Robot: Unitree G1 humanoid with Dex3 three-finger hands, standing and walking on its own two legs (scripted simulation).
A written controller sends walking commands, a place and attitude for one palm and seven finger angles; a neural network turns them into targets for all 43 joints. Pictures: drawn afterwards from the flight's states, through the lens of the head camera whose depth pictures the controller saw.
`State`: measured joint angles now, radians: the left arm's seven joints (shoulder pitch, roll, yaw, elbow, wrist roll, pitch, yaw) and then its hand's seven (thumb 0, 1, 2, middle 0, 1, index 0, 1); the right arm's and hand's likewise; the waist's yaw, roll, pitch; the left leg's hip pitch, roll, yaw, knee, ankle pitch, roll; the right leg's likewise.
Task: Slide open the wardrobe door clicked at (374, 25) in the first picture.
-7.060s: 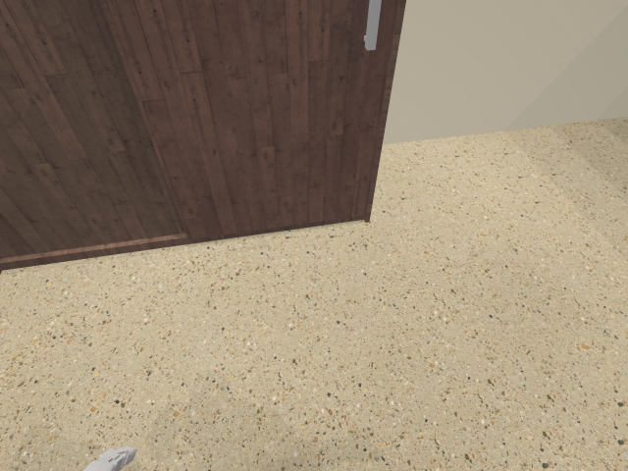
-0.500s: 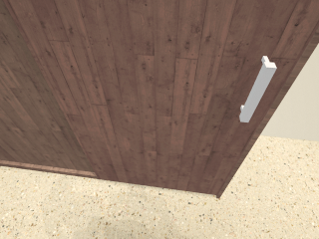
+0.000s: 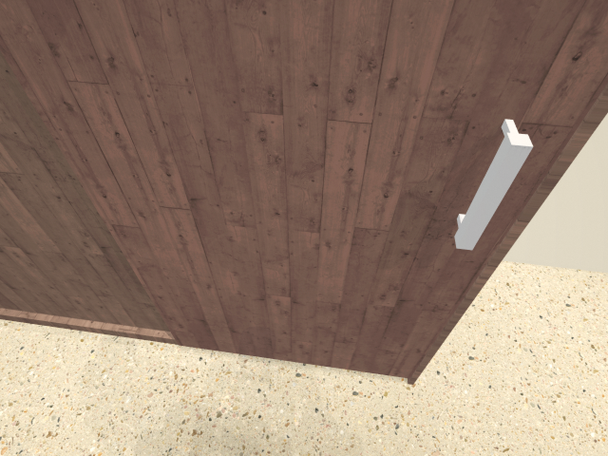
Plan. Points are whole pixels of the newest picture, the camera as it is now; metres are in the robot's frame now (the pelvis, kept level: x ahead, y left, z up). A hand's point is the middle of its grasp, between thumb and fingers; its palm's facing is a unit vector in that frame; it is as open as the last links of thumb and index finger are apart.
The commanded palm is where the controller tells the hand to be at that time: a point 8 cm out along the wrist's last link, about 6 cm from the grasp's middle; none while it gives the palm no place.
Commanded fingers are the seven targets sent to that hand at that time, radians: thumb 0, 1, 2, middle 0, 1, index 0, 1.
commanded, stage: come to a stop and stand still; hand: right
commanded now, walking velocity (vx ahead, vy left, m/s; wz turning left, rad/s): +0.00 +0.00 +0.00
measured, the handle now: (484, 189) +0.46 -0.23 +0.12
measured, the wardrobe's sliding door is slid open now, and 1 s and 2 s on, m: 0.00 0.00 0.00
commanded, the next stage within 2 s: look again from close up in 0.22 s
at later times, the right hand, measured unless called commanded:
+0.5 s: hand out of the picture +0.03 -0.17 -0.18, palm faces +0.02 +0.98 -0.20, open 7.4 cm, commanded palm none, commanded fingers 0.00 -0.90 -0.90 0.20 0.30 0.20 0.30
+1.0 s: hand out of the picture +0.00 -0.15 -0.18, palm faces +0.04 +0.98 -0.18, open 7.4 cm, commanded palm none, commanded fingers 0.00 -0.90 -0.90 0.20 0.30 0.20 0.30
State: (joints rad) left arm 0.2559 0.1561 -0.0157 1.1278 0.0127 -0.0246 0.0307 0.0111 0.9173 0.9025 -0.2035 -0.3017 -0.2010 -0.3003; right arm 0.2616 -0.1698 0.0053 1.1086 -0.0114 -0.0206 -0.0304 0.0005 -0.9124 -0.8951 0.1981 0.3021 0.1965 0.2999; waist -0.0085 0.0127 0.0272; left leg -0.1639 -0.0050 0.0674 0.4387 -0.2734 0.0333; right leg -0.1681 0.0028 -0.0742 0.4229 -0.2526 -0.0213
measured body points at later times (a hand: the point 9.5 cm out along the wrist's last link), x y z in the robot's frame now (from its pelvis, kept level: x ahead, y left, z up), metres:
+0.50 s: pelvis +0.01 +0.00 +0.00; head +0.03 +0.00 +0.45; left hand +0.02 +0.23 -0.16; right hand +0.03 -0.22 -0.16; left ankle -0.02 +0.09 -0.74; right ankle -0.02 -0.10 -0.74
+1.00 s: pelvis +0.01 +0.01 +0.00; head +0.02 +0.01 +0.45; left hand +0.01 +0.23 -0.16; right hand +0.00 -0.21 -0.16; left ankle -0.02 +0.09 -0.74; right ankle -0.02 -0.10 -0.74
